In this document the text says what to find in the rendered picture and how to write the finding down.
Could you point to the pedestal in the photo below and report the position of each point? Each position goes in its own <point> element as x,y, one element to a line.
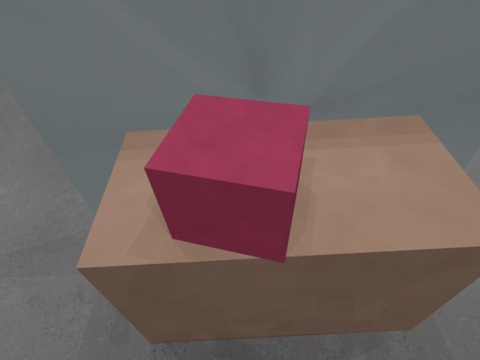
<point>385,231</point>

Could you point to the carton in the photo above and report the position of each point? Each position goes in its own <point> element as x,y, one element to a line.
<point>227,173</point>

